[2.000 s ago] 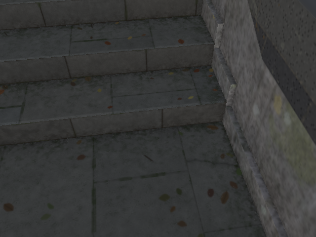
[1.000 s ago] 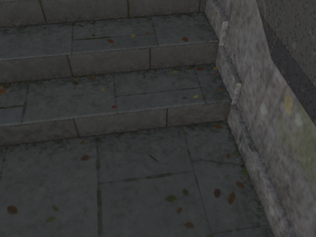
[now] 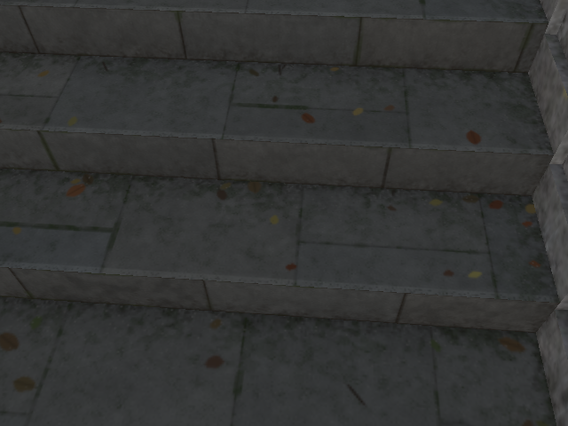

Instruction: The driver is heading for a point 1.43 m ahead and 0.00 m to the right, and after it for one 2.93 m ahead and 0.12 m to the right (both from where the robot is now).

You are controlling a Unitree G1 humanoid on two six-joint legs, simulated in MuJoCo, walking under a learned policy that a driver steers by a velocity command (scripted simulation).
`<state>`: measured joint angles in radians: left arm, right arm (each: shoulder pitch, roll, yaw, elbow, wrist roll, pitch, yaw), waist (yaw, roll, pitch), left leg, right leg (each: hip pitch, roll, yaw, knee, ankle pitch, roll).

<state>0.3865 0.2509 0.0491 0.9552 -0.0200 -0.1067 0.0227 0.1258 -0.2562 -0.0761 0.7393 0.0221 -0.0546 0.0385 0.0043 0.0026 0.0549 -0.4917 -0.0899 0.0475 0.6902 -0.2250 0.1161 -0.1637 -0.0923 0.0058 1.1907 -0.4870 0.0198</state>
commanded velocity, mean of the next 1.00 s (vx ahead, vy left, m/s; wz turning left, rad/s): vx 0.50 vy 0.00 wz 0.16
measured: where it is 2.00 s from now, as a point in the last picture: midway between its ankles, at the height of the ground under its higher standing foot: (306, 155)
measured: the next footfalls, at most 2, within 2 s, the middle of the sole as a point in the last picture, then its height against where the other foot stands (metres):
right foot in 0.40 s outside the picture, level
left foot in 0.88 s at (227, 380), level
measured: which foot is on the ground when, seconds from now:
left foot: down 0.00-0.42, up 0.44-0.86, down 0.88-1.00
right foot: up 0.00-0.38, down 0.40-0.88, up 0.90-1.00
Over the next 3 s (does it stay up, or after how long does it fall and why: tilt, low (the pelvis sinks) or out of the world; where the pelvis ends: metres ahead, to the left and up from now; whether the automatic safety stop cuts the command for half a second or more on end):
stays up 1.41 -0.07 0.47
